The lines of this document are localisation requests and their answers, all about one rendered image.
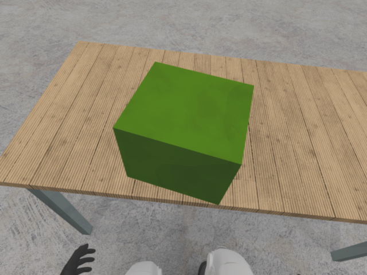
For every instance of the robot left thigh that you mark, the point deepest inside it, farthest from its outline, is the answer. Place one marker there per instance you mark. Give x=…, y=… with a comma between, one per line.
x=144, y=268

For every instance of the robot right thigh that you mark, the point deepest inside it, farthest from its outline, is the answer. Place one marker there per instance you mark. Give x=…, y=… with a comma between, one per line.
x=227, y=262

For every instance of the carton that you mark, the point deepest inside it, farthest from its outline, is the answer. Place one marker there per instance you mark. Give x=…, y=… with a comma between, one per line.
x=185, y=131

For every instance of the robot thigh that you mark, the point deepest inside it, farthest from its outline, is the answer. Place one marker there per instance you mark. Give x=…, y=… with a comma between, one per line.
x=227, y=262
x=144, y=268

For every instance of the left robot hand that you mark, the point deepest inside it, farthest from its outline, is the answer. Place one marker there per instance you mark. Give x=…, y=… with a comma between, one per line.
x=71, y=267

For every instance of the table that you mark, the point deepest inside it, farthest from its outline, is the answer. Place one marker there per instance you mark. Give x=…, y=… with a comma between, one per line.
x=305, y=151

